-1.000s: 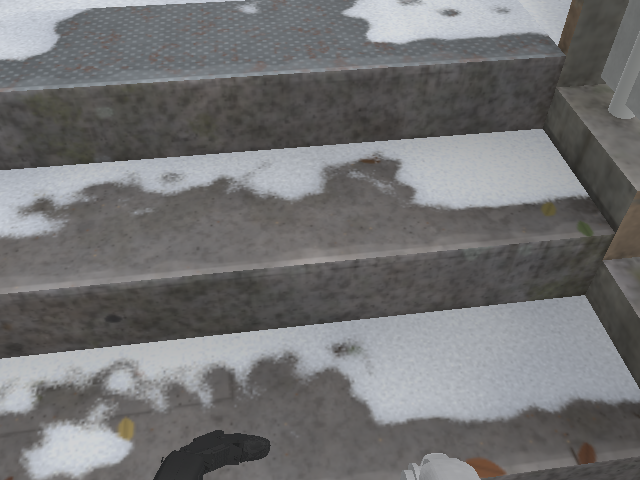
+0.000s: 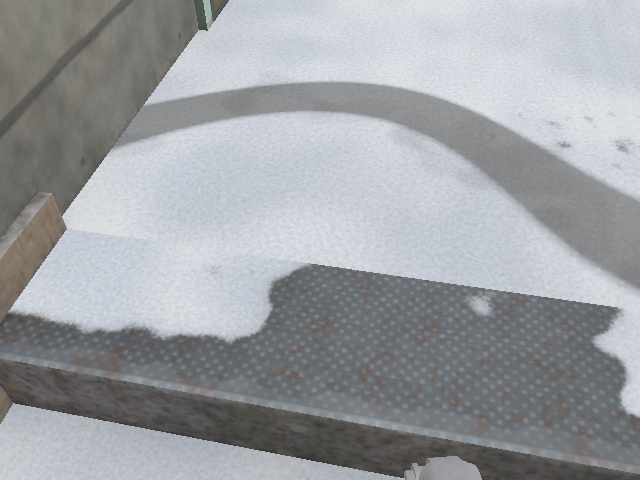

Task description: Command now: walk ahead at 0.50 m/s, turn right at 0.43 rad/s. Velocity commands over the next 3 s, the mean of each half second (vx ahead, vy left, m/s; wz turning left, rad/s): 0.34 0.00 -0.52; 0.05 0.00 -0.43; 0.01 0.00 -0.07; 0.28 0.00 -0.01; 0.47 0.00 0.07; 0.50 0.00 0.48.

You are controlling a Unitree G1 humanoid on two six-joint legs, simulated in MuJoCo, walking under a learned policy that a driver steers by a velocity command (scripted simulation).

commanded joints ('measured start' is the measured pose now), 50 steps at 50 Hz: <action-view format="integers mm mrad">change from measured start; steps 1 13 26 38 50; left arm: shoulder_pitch -172 426 144 421 200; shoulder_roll -29 212 112 159 158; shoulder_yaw -43 40 34 21 114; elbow -147 -84 -80 -65 -187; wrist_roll -3 58 67 59 -35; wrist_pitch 9 62 -45 -61 -17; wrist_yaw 15 65 85 137 87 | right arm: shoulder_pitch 48 -103 -348 -675 -253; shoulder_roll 5 -181 -125 -75 -220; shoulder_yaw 31 -37 -20 44 -8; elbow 16 -202 -396 -656 -487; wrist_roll -40 46 93 56 105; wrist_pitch -27 -72 -43 8 -44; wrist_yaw -1 74 -10 -54 59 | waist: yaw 15 244 -2 151 -13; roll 56 -146 -22 -73 315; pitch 90 -353 -66 64 -88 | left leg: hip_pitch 174 -478 -696 -1293 -168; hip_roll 240 -10 -10 52 229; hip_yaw -139 -140 -225 -334 -1044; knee -271 656 1367 1539 -18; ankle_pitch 277 190 101 -135 -239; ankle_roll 138 -47 -65 -73 182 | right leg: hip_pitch -246 1470 793 1223 438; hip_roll -34 -143 -45 -212 181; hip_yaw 1 573 120 454 327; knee -12 -1605 -1777 -1710 -624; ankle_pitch -58 215 528 192 -115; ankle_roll -72 -157 28 54 323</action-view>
